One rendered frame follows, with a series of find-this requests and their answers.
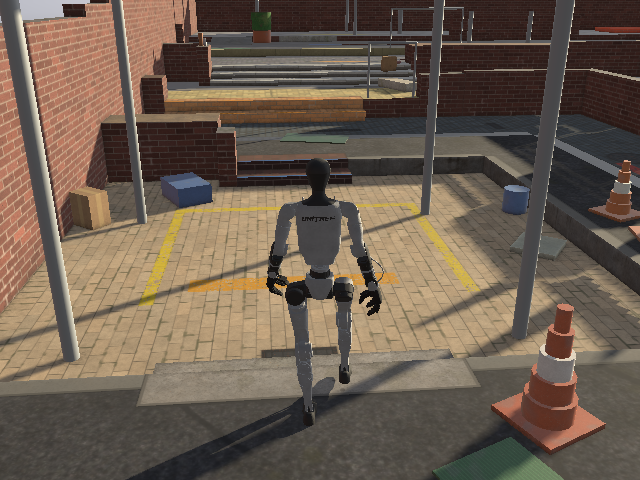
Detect left robot hand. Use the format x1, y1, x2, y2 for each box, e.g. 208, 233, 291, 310
266, 275, 289, 296

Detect robot left forearm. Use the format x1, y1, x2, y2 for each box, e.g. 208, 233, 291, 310
267, 241, 284, 279

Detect right robot upper arm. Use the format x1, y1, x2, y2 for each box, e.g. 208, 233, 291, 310
339, 201, 367, 258

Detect robot torso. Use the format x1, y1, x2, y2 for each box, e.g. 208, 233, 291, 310
296, 196, 342, 300

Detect left robot upper arm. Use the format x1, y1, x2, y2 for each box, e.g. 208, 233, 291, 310
273, 202, 298, 256

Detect robot right forearm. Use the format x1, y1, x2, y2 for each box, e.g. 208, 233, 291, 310
357, 242, 379, 291

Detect left robot shin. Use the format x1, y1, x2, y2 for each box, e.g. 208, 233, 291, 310
295, 343, 313, 412

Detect right robot hand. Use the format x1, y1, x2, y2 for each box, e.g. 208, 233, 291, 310
359, 287, 382, 316

